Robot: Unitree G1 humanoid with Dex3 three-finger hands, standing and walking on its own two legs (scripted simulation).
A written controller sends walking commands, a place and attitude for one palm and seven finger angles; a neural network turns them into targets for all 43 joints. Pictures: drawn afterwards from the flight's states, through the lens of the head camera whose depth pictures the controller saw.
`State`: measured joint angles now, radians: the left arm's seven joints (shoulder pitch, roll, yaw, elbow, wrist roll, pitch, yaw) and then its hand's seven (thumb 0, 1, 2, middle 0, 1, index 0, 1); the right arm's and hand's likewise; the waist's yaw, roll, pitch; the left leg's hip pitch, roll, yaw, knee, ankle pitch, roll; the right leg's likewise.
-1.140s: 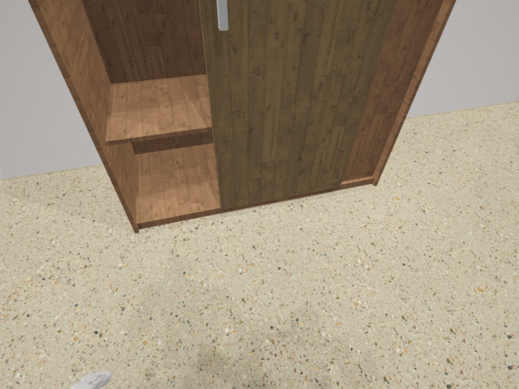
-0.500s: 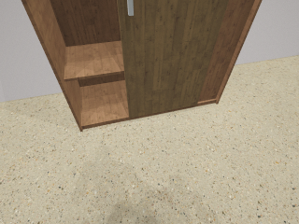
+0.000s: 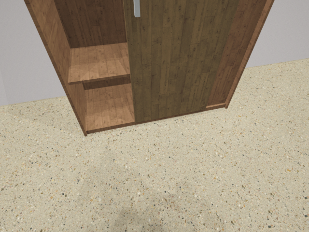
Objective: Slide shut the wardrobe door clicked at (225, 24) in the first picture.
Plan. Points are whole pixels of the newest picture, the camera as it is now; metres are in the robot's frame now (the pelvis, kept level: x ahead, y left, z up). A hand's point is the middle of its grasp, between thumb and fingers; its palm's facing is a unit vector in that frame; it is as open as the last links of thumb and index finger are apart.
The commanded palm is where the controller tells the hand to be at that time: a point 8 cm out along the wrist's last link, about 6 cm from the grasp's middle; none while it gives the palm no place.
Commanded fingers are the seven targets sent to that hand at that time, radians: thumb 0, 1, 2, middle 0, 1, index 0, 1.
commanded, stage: look at it before walking up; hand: right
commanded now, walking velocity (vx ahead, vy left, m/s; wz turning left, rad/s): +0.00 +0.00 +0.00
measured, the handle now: out of the picture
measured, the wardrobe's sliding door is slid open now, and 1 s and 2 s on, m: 0.40 0.40 0.40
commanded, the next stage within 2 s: walk to a spot facing it in 0.30 s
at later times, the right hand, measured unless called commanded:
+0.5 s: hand out of the picture +0.08 -0.24 -0.16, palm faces -0.03 +0.95 -0.32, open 7.3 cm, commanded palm none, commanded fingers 0.00 -0.90 -0.90 0.20 0.30 0.20 0.30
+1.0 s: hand (205, 225) +0.20 -0.15 -0.19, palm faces -0.08 +0.98 -0.20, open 7.3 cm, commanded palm none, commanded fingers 0.00 -0.90 -0.90 0.20 0.30 0.20 0.30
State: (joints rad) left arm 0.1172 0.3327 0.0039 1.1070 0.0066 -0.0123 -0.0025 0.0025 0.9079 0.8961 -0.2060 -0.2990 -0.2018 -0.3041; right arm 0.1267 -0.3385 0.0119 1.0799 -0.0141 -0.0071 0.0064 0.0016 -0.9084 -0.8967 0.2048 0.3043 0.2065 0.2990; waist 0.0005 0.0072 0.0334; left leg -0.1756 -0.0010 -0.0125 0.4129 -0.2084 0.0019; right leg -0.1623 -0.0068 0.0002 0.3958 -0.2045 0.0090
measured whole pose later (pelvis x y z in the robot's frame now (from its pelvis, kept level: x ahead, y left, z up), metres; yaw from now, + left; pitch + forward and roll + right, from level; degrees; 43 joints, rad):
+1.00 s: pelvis +0.14 +0.03 -0.02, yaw +7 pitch -2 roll +1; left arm 0.41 0.16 0.04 1.20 0.01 -0.01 0.00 0.00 0.91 0.90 -0.20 -0.30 -0.20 -0.30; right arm 0.25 -0.18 -0.04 1.03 -0.02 -0.07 0.01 0.00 -0.91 -0.90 0.20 0.30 0.20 0.30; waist 0.00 -0.02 0.09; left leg -0.32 0.02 0.13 0.66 -0.30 0.05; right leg -0.26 -0.09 -0.07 1.08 -0.49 -0.01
